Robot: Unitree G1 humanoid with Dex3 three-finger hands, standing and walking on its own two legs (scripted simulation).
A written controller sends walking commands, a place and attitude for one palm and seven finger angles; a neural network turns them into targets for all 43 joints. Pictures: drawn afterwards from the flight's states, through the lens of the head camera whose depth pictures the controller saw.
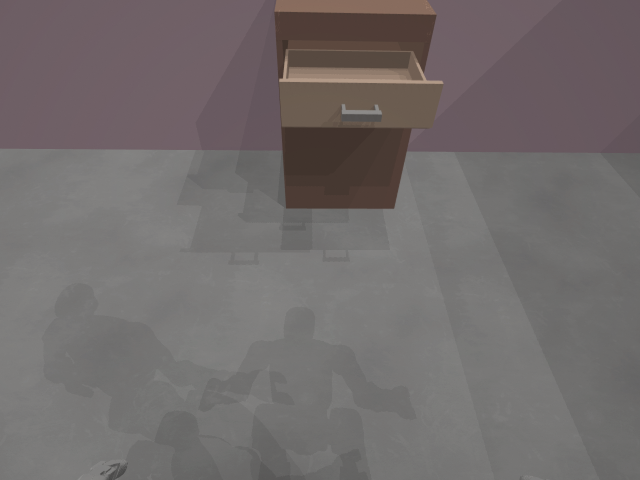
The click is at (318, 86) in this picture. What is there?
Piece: drawer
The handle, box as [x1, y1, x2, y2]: [341, 104, 381, 121]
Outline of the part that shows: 341,106 341,120 380,121 381,112 378,109 377,105 374,105 373,110 346,110 344,104 342,104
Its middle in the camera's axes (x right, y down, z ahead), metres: +0.11 -0.36 +1.11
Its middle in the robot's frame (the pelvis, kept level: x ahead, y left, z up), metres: +1.08 -0.06 -0.09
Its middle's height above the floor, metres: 0.68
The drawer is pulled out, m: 0.29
